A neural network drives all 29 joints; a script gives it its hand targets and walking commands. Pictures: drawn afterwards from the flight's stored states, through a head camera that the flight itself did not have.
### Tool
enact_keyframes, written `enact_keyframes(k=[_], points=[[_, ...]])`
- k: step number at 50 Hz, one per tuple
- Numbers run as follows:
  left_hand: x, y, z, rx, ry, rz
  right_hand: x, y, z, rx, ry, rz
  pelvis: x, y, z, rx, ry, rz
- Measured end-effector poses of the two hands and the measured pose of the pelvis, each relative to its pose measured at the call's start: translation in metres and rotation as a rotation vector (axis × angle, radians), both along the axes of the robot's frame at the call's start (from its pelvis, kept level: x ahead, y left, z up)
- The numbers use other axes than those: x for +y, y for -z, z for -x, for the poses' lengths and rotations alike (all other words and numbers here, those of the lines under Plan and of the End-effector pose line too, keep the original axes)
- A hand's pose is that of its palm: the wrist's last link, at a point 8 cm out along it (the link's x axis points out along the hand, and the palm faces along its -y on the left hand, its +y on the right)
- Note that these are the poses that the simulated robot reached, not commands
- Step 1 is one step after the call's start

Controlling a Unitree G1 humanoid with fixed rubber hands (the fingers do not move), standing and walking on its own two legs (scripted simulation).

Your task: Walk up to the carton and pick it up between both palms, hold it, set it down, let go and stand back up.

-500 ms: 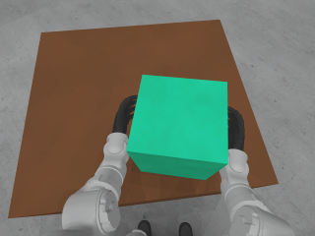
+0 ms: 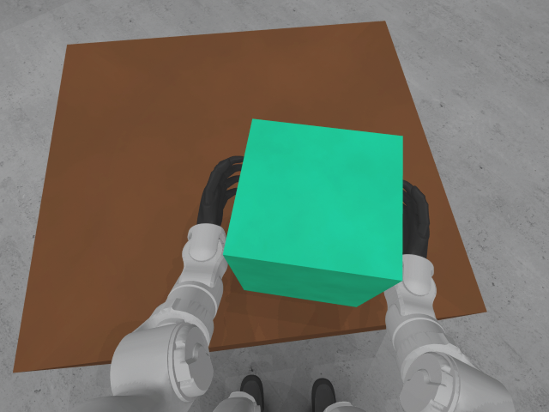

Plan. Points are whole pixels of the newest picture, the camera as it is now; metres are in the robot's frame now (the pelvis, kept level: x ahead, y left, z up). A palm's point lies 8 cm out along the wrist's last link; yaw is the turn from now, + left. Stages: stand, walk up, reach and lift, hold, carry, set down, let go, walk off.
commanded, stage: set down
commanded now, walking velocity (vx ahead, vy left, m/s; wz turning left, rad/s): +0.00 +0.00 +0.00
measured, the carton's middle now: (311, 225) +0.39 -0.02 -0.08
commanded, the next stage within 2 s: none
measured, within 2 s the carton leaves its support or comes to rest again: rests again in 0.60 s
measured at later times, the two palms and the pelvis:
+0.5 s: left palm (196, 221) +0.39 +0.16 -0.06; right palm (392, 240) +0.36 -0.14 -0.06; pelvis -0.02 +0.00 -0.01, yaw -1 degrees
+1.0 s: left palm (171, 256) +0.33 +0.19 -0.06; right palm (392, 277) +0.30 -0.14 -0.06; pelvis -0.05 +0.01 -0.02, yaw -1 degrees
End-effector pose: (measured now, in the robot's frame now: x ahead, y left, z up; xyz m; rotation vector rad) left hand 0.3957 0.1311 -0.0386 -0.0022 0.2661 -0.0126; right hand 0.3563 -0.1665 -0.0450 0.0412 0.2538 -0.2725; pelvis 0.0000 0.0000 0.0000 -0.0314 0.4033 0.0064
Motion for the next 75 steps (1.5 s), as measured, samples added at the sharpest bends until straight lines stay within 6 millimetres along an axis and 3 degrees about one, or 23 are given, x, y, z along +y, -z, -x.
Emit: enact_keyframes(k=[11,17,22,31,39,50,61,75], points=[[0.0,0.01,0.001,0.051,0.005,-0.013,-0.002,0.01,0.002,0.046,-0.003,0.018,0.0,0.002,0.004,0.012,0.001,-0.001],[0.014,0.028,0.009,0.127,-0.026,-0.052,0.005,0.014,-0.01,0.076,-0.116,0.095,0.0,0.007,0.009,0.049,0.004,0.001],[0.025,0.028,0.007,0.102,-0.037,-0.084,0.016,0.016,-0.013,0.084,-0.167,0.102,0.0,0.012,0.013,0.102,0.008,0.006],[0.034,0.014,0.015,0.061,-0.037,-0.093,0.027,0.014,0.011,0.08,-0.166,0.087,0.006,0.015,0.023,0.094,0.01,0.016],[0.039,0.016,0.038,0.081,-0.035,-0.08,0.029,0.01,0.03,0.068,-0.139,0.072,0.012,0.017,0.039,0.066,0.01,0.024],[0.061,0.018,0.067,0.084,-0.066,-0.103,0.031,0.01,0.053,0.089,-0.156,0.068,0.015,0.02,0.055,0.034,0.009,0.027],[0.071,0.029,0.087,0.095,-0.072,-0.107,0.026,0.026,0.079,0.144,-0.159,0.073,0.015,0.02,0.057,0.028,0.009,0.027],[0.079,0.037,0.112,0.057,-0.062,-0.113,0.018,0.031,0.098,0.108,-0.157,0.084,0.015,0.02,0.056,0.029,0.009,0.027]])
